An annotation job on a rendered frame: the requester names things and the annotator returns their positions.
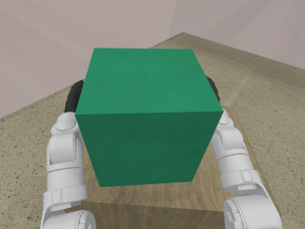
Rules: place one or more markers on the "right robot hand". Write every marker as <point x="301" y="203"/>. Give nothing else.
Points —
<point x="213" y="87"/>

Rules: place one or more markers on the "carton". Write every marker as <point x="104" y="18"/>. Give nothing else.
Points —
<point x="146" y="116"/>

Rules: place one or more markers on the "right robot forearm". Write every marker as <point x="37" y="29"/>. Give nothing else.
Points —
<point x="238" y="175"/>

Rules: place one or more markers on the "left robot forearm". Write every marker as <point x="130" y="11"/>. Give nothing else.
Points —
<point x="65" y="168"/>

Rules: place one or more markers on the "right robot upper arm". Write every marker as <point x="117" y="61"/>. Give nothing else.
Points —
<point x="250" y="212"/>

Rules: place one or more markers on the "left robot upper arm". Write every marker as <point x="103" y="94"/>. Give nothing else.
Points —
<point x="81" y="219"/>

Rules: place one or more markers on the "left robot hand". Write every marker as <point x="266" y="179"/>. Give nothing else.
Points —
<point x="73" y="97"/>

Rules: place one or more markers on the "pedestal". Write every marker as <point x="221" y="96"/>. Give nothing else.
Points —
<point x="196" y="204"/>

